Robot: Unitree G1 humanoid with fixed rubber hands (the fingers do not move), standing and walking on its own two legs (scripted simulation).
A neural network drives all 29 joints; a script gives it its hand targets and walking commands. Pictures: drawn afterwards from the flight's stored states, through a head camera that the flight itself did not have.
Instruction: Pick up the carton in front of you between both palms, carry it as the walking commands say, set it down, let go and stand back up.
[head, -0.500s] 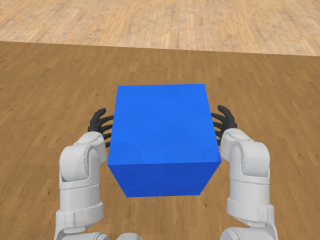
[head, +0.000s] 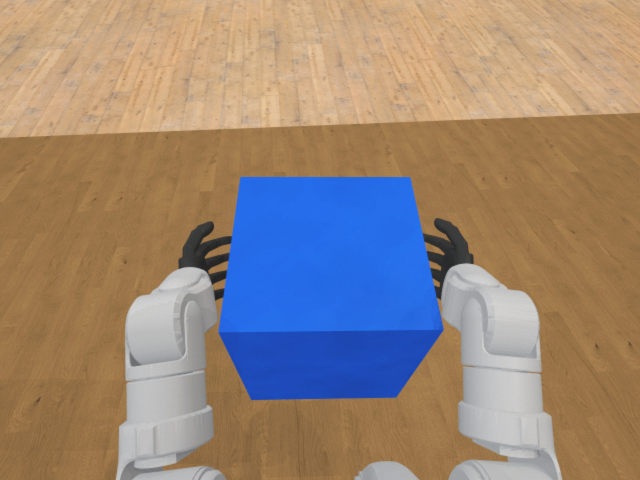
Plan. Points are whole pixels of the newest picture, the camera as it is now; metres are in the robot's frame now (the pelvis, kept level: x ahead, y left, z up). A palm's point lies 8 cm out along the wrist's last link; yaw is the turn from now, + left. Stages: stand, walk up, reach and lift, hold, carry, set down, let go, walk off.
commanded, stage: carry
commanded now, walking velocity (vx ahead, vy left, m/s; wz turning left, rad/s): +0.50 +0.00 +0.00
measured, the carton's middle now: (325, 296) +0.35 -0.02 +0.01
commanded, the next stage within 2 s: none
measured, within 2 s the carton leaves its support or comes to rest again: neither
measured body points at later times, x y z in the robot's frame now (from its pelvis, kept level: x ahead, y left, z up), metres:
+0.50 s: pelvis +0.32 -0.03 -0.04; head +0.34 -0.03 +0.41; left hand +0.64 +0.15 +0.04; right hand +0.67 -0.15 +0.04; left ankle +0.24 +0.08 -0.67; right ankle +0.35 -0.06 -0.76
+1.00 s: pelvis +0.63 +0.02 -0.08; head +0.65 +0.03 +0.37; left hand +0.98 +0.16 +0.01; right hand +0.96 -0.14 +0.01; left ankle +0.67 +0.06 -0.80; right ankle +0.54 -0.09 -0.70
